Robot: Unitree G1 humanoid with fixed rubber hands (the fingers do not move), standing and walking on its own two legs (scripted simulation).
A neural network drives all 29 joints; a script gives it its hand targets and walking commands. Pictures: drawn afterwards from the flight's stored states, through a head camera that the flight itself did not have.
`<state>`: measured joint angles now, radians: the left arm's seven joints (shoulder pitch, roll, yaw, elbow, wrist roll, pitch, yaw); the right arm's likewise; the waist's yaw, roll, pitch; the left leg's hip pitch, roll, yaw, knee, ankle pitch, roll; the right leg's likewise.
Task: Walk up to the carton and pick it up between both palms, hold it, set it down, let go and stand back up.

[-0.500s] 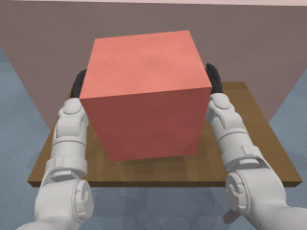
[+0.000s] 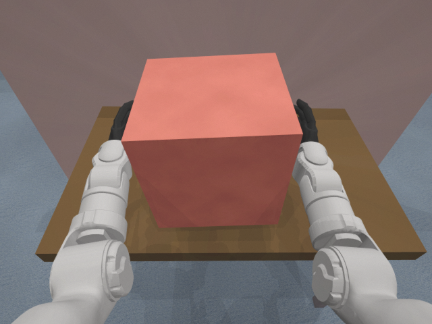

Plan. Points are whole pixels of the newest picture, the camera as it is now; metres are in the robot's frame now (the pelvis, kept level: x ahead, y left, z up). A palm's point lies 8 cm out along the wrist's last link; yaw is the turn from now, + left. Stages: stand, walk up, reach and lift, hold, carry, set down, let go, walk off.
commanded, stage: set down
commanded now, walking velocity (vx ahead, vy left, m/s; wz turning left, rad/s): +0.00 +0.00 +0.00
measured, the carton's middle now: (214, 144) +0.43 -0.01 +0.09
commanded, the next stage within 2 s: none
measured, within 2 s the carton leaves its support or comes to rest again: rests again in 1.56 s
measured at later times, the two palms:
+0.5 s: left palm (121, 144) +0.43 +0.18 +0.10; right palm (294, 147) +0.40 -0.17 +0.10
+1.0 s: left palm (128, 149) +0.44 +0.17 +0.08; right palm (295, 157) +0.40 -0.17 +0.08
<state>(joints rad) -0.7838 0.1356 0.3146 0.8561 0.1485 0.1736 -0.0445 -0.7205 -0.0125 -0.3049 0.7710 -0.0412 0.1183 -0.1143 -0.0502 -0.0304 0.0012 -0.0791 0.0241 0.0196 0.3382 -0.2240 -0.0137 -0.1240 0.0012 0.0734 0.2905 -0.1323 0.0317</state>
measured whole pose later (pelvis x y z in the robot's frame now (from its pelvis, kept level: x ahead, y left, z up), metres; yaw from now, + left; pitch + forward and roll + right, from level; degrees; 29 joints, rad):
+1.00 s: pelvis +0.02 +0.01 +0.00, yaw +0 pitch +2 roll -1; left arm -0.82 0.14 0.33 1.06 0.15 -0.03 -0.06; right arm -0.65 0.06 -0.45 0.77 -0.19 -0.01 -0.08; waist -0.05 -0.03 0.02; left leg -0.12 0.01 0.02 0.34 -0.24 0.00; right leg -0.17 -0.01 0.07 0.29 -0.15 0.04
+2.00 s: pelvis +0.02 +0.01 +0.00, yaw +0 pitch +9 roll -1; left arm -0.89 0.15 0.33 1.25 0.15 -0.31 -0.07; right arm -0.61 0.10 -0.53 0.79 -0.24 -0.23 -0.07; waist -0.05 -0.02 0.01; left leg -0.28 0.01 0.02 0.34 -0.22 0.00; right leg -0.32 -0.01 0.07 0.29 -0.13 0.04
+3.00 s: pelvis +0.00 +0.01 -0.01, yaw +0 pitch +18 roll -1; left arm -1.01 0.20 0.22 1.48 -0.04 -0.36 0.00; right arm -0.73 -0.09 -0.29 1.10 -0.11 -0.31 -0.11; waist -0.07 -0.01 -0.10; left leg -0.53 0.02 0.02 0.46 -0.24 0.00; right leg -0.54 -0.01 0.07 0.35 -0.12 0.05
